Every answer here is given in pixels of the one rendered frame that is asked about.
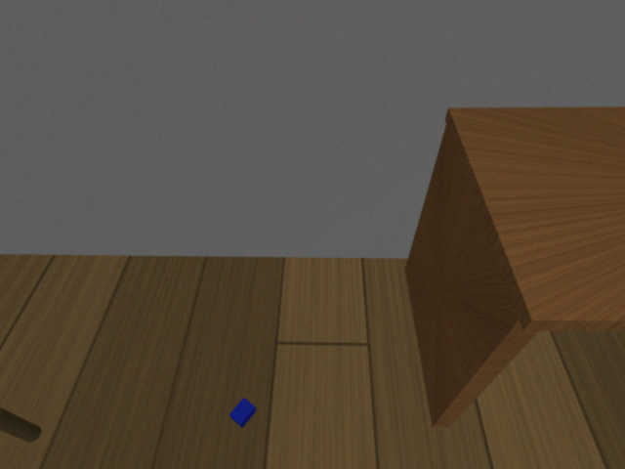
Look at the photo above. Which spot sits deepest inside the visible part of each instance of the desk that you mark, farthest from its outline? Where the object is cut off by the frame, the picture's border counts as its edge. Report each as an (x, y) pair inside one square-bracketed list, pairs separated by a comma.
[(522, 230)]

